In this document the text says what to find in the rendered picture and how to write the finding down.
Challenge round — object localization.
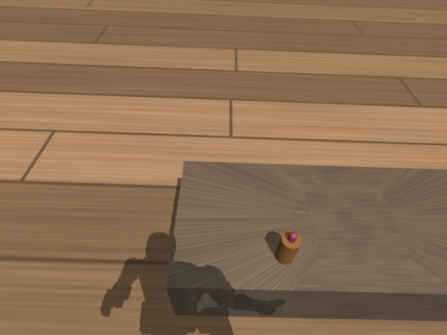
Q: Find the bottle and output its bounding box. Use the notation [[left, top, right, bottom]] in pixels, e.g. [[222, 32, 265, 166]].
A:
[[275, 230, 302, 265]]

